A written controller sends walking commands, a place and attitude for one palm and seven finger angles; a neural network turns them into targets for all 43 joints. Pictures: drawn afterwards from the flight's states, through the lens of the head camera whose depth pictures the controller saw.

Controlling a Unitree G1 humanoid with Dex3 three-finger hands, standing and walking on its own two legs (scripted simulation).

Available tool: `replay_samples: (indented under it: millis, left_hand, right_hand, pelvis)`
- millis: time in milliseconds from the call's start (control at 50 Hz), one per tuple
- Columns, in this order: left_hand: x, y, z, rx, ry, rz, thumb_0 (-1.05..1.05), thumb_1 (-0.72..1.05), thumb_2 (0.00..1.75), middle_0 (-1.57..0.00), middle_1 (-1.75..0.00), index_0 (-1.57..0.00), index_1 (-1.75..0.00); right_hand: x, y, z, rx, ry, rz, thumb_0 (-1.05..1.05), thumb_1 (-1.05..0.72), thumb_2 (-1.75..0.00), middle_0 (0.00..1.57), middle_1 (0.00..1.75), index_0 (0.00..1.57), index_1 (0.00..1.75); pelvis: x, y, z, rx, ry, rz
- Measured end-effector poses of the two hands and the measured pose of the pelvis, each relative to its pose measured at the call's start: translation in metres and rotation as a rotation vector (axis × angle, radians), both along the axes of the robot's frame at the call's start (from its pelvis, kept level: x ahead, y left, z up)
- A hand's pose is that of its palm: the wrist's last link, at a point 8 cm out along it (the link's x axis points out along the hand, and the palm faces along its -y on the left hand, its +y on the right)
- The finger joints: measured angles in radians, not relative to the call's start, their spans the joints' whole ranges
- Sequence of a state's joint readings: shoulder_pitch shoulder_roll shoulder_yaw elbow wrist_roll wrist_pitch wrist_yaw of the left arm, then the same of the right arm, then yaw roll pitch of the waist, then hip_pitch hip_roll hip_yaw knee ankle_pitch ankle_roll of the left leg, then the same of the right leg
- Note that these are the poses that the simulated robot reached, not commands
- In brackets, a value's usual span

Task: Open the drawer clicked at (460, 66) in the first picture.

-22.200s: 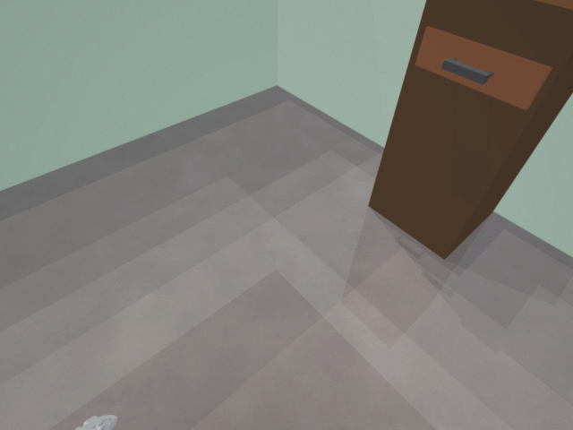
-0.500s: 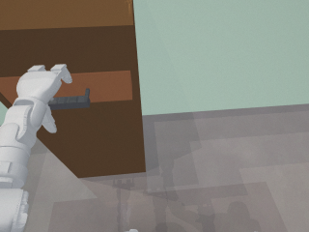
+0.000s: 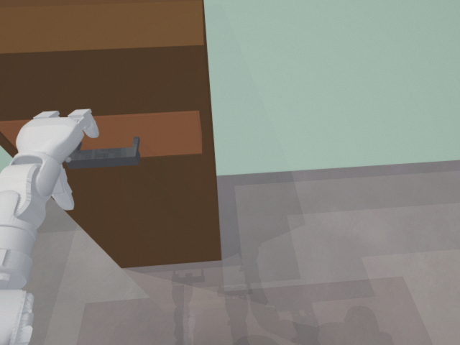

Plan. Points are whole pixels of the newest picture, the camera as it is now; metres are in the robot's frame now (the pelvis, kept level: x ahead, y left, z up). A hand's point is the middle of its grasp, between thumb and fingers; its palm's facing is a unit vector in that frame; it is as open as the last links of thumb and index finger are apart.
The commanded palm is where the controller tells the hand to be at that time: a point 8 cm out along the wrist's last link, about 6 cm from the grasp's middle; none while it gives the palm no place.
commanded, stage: re-aim the fingers above the handle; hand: left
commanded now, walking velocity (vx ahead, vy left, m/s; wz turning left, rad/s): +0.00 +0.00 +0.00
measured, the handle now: (105, 150) +0.47 +0.29 +0.04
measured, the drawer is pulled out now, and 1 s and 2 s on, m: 0.00 0.00 0.00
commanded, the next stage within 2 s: lower the fingers behind the handle in 0.82 s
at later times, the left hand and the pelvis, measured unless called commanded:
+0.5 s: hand (64, 159) +0.39 +0.32 +0.10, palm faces -0.09 -0.02 -1.00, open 13.7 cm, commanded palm +0.38 +0.31 +0.16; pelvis +0.00 +0.00 +0.00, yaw +0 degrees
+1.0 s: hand (83, 144) +0.42 +0.29 +0.11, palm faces -0.04 -0.01 -1.00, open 13.6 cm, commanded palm +0.39 +0.31 +0.15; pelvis +0.00 -0.01 +0.00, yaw -2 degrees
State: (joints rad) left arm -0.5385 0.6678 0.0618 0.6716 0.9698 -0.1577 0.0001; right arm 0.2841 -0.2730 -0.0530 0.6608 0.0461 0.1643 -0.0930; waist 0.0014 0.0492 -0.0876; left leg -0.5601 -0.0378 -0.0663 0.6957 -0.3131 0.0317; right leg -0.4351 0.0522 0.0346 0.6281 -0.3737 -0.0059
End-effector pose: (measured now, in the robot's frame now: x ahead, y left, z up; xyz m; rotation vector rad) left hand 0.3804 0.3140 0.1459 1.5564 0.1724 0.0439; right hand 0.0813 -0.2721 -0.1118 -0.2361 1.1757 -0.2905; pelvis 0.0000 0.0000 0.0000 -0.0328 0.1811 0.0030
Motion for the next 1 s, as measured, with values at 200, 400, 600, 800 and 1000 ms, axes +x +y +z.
replay_samples:
  millis: [200,400,600,800,1000]
  left_hand:
    - [0.019,-0.027,0.006,-0.027,-0.125,-0.058,0.0,-0.49,0.3,-0.39,-1.26,-0.35,-1.22]
    - [0.003,0.013,0.014,0.024,-0.036,0.142,0.0,-0.48,0.3,-0.34,-1.22,-0.35,-1.22]
    - [0.001,-0.027,-0.003,-0.04,-0.014,-0.073,0.0,-0.49,0.3,-0.32,-1.2,-0.32,-1.2]
    - [0.02,-0.027,0.01,0.007,-0.116,-0.023,0.0,-0.49,0.3,-0.4,-1.25,-0.37,-1.24]
    - [0.021,-0.027,0.015,0.003,-0.045,0.026,0.0,-0.49,0.3,-0.34,-1.21,-0.36,-1.23]
  right_hand:
    - [0.006,0.007,-0.002,0.027,-0.03,-0.011,0.01,-0.9,-0.9,0.2,0.3,0.2,0.3]
    - [0.0,0.017,-0.004,0.076,-0.035,-0.021,0.01,-0.9,-0.9,0.21,0.3,0.2,0.3]
    - [0.006,0.003,0.002,0.007,-0.034,0.009,0.01,-0.9,-0.9,0.21,0.3,0.2,0.3]
    - [-0.002,0.006,-0.006,0.04,-0.028,-0.011,0.01,-0.9,-0.9,0.2,0.3,0.2,0.3]
    - [-0.016,0.005,-0.007,0.068,-0.009,-0.051,0.01,-0.9,-0.9,0.21,0.3,0.2,0.3]
  pelvis:
    - [-0.001,0.003,-0.002,0.003,0.016,-0.023]
    - [0.0,0.0,0.002,0.007,-0.004,-0.027]
    - [-0.004,0.001,0.0,0.003,-0.018,0.001]
    - [-0.006,-0.001,-0.002,0.005,0.017,-0.025]
    - [-0.002,-0.008,0.002,0.015,-0.005,-0.034]
